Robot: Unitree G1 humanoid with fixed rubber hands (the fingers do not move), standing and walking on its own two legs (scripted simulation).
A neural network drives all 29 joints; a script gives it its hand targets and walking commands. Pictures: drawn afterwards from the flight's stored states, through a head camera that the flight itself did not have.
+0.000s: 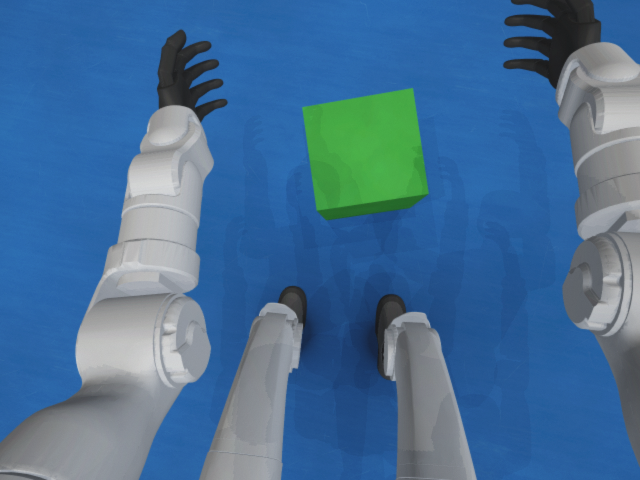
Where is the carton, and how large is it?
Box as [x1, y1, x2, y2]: [302, 88, 428, 219]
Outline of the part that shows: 412,88 302,107 316,209 325,219 410,207 428,193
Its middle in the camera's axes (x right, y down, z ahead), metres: +0.09 -0.17 +0.85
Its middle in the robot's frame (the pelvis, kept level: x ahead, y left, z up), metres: +0.54 -0.01 -0.53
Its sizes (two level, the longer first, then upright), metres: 0.210 0.200 0.250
